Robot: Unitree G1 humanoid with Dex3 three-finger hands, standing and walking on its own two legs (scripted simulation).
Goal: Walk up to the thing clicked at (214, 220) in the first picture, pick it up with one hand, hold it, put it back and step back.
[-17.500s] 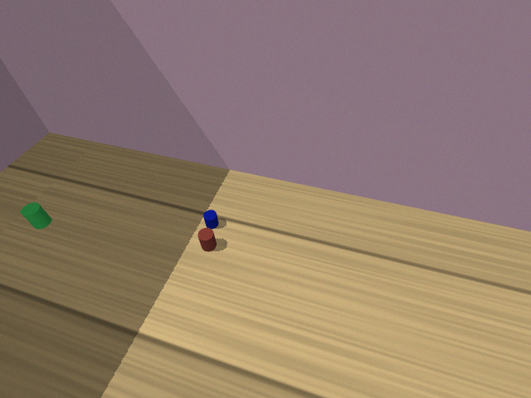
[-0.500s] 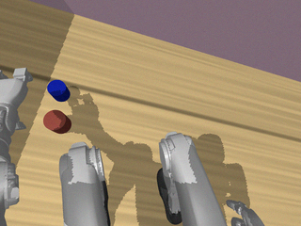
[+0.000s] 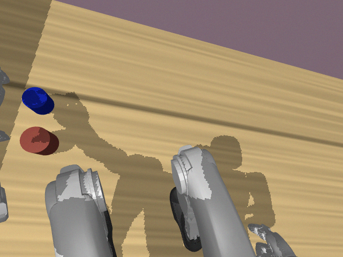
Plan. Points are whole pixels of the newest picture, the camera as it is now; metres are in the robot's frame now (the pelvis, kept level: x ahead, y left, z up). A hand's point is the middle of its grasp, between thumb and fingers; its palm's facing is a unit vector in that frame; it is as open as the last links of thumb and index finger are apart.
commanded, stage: rise first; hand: left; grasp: from above
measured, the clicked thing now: (39, 101) +0.53 +0.31 -0.31
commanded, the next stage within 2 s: approach in 1.48 s
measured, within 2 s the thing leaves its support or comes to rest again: neither
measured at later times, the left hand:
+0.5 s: hand out of the picture +0.47 +0.34 -0.18, palm faces -0.42 -0.09 -0.90, open 13.9 cm
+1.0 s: hand (0, 103) +0.48 +0.35 -0.19, palm faces -0.43 -0.09 -0.90, open 13.6 cm
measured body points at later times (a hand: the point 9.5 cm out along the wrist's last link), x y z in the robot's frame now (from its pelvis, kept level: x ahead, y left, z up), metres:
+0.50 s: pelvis +0.00 +0.00 -0.01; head +0.25 +0.09 +0.35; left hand +0.49 +0.35 -0.12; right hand +0.06 -0.27 -0.11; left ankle +0.08 +0.14 -0.31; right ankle +0.09 -0.12 -0.31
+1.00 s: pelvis +0.00 +0.01 -0.02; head +0.26 +0.10 +0.34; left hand +0.50 +0.35 -0.14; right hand +0.05 -0.26 -0.11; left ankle +0.08 +0.14 -0.31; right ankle +0.09 -0.12 -0.31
